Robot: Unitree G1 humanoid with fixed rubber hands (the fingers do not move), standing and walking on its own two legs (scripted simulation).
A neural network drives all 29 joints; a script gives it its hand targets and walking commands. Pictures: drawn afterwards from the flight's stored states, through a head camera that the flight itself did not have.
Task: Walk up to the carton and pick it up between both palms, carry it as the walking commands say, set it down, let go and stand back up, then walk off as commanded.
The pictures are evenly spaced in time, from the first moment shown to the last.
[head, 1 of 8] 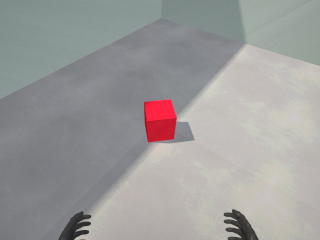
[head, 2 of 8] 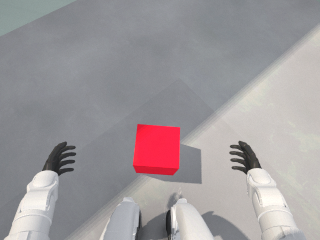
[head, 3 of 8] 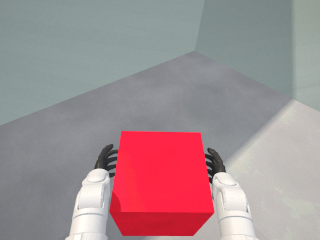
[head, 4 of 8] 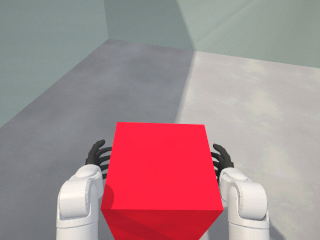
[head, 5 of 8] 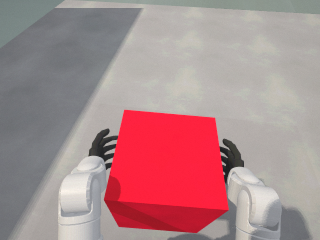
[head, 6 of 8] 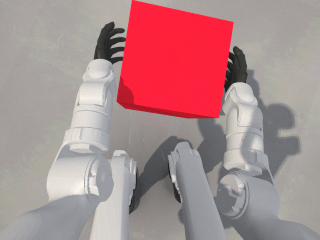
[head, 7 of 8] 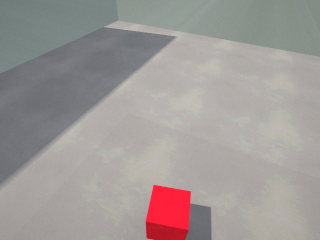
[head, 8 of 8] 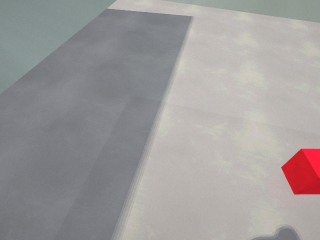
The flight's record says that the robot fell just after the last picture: no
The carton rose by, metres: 0.68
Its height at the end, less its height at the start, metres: +0.00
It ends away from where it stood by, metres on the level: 1.73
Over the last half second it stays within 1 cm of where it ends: yes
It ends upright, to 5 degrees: yes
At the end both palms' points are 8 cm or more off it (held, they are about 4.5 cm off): yes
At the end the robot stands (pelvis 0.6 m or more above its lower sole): yes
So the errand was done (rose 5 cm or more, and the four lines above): yes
